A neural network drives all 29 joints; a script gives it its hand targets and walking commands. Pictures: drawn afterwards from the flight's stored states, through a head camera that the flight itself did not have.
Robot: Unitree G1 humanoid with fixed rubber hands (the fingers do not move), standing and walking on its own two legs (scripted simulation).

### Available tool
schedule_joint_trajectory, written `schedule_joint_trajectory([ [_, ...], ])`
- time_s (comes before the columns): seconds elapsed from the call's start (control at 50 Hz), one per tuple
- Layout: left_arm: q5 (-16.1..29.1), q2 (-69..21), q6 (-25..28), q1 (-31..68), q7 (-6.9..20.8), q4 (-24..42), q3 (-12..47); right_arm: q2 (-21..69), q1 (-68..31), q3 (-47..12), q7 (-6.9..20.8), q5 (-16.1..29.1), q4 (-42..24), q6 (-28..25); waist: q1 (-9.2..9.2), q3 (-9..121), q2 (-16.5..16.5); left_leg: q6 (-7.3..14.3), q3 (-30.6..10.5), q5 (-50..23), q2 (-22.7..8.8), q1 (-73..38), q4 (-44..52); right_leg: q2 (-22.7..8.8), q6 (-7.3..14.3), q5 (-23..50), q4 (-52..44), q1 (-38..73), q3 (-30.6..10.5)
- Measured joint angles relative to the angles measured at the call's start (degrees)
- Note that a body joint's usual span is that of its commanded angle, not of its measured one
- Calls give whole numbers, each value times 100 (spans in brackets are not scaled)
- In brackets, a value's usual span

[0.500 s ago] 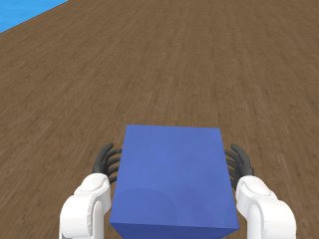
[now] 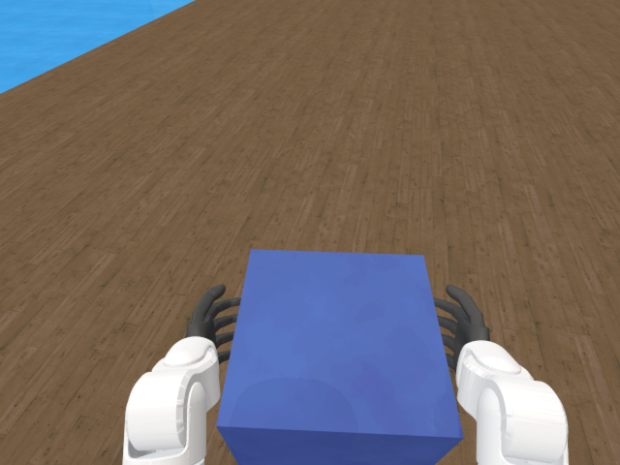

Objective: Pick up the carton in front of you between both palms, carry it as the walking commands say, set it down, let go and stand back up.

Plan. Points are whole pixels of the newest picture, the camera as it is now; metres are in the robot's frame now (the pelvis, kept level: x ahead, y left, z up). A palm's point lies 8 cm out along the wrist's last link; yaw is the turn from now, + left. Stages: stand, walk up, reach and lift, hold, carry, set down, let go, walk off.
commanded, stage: carry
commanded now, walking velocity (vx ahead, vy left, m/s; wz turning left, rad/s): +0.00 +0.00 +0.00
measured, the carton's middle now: (331, 375) +0.26 +0.00 +0.02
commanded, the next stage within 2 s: hold in 1.84 s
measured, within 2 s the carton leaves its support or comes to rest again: neither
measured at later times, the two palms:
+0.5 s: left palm (181, 380) +0.21 +0.17 +0.09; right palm (465, 387) +0.21 -0.13 +0.10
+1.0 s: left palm (192, 392) +0.22 +0.17 +0.04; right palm (444, 397) +0.23 -0.13 +0.04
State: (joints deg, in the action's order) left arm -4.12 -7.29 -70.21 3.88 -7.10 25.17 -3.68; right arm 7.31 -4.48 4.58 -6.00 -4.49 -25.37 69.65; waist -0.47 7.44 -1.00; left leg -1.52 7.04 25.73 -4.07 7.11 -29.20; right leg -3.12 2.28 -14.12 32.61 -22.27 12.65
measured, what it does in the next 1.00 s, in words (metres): shifts its weight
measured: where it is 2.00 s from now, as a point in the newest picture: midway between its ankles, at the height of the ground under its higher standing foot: outside the picture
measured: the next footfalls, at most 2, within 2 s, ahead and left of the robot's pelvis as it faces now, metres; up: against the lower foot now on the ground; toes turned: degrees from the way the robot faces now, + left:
none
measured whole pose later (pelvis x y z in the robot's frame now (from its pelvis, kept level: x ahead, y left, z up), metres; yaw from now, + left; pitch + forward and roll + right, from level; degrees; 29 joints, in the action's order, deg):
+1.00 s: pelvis -0.06 +0.02 +0.00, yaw +0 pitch +1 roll +0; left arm -12.7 -7.9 -46.4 10.7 -1.3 -7.0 -8.5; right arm 7.9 -11.2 9.2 -0.8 -13.3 6.7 45.7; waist 0.0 4.4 -0.5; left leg 1.2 8.3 22.3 -1.4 10.0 -31.0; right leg -5.7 1.0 -7.1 29.2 -22.9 11.1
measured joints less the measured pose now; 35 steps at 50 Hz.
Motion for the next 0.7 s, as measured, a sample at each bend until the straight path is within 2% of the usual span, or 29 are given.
schedule_joint_trajectory([
  [0.28,-20,1,-106,-13,-1,5,28,-3,69,-3,1,-1,-26,71,28,-19,17,121,57,-50,107,-15,-92,-122,-84,156,-31,67,-47],
  [0.44,-72,0,-94,52,26,-252,-15,-2,-8,25,26,-59,246,58,31,-15,43,180,84,-186,174,12,-45,-171,-104,367,-197,93,-76],
  [0.54,-221,-2,122,140,126,-716,-56,0,-102,58,122,-223,710,-154,27,-41,55,211,98,-264,212,42,-25,-198,-111,489,-289,94,-95],
  [0.7,-416,-9,750,268,288,-1426,-154,9,-239,109,310,-418,1408,-760,36,-153,65,247,114,-339,255,139,-53,-236,-116,622,-356,38,-122],
])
